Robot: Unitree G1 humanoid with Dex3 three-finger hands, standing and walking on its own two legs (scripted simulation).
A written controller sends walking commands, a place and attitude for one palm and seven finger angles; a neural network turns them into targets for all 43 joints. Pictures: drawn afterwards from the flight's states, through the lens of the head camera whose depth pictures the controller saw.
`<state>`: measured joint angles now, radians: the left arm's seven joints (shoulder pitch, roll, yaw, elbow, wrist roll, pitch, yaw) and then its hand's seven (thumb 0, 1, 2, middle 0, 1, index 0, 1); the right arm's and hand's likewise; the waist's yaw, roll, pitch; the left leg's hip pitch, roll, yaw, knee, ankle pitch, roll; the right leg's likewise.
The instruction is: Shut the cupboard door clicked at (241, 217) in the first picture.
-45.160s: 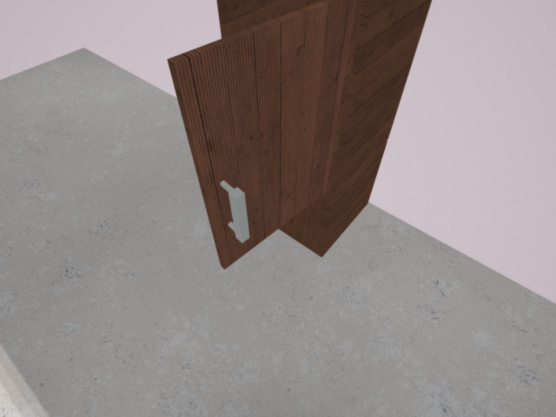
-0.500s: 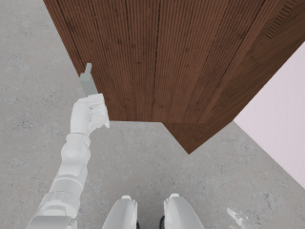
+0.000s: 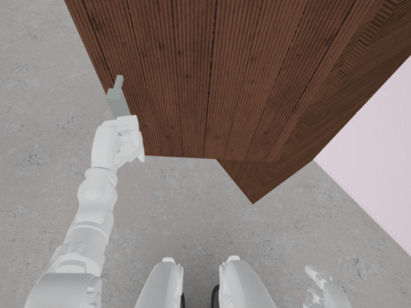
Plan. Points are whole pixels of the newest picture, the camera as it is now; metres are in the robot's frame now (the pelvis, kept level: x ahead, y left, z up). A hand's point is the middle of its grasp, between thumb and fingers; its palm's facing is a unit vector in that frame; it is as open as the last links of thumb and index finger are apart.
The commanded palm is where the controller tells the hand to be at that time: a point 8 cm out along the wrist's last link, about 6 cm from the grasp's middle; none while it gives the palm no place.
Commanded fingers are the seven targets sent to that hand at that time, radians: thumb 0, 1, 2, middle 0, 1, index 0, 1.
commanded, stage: push the door shut along its arc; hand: left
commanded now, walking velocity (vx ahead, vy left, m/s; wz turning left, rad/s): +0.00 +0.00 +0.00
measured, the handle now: (126, 112) +0.50 +0.17 +0.02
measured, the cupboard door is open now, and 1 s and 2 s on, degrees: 53 38 25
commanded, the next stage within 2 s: pull the fist back off the door in 1.66 s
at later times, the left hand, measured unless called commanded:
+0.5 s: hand (150, 122) +0.47 +0.11 +0.03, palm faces -0.22 -0.98 -0.04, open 3.1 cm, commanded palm +0.47 +0.15 +0.03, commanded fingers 0.00 0.90 0.90 -1.30 -1.50 -1.30 -1.50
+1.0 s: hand (174, 97) +0.54 +0.07 +0.03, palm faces -0.35 -0.94 -0.03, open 3.1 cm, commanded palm +0.54 +0.11 +0.03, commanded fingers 0.00 0.90 0.90 -1.30 -1.50 -1.30 -1.50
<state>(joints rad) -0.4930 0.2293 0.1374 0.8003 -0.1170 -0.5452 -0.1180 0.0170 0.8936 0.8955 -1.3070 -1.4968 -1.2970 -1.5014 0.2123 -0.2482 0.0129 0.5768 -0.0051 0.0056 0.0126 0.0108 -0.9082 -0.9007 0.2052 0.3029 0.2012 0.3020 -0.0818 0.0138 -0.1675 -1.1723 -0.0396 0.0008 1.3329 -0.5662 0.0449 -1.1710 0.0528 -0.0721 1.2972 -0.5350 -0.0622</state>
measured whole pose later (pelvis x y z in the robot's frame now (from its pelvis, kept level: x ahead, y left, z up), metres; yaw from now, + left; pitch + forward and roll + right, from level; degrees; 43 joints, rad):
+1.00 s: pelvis +0.00 +0.01 -0.03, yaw -2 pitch +31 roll -4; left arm -1.09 0.43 0.23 1.24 -0.04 -0.40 -0.30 0.02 0.90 0.90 -1.30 -1.50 -1.29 -1.50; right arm 0.35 -0.27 0.04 0.62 -0.02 0.04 0.04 0.01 -0.91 -0.90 0.21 0.30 0.20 0.30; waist -0.24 0.06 -0.16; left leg -1.39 -0.02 0.00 1.45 -0.59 0.06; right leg -1.38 0.07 -0.09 1.37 -0.53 -0.05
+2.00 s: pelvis +0.00 +0.01 -0.04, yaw -4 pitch +36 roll -5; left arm -1.29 0.38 0.32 1.26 0.11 -0.35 0.22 0.02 0.89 0.91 -1.30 -1.50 -1.29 -1.50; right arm 0.46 -0.21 0.05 0.63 -0.14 -0.05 0.14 0.01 -0.91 -0.90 0.21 0.30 0.20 0.30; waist -0.31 0.09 -0.16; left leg -1.53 0.00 -0.01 1.50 -0.60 0.06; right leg -1.52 0.09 -0.10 1.40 -0.53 -0.05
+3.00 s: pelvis +0.02 -0.01 +0.03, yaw -2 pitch +24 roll +1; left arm -0.60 0.18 0.19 0.83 -0.04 -0.49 0.09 0.02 0.89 0.90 -1.30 -1.50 -1.29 -1.50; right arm 0.37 -0.23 -0.01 0.57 -0.02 0.09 0.08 0.01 -0.91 -0.90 0.20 0.30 0.20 0.30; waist -0.11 0.06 -0.17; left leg -1.07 -0.02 0.05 1.19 -0.54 0.03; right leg -1.10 0.08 -0.01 1.19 -0.51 -0.07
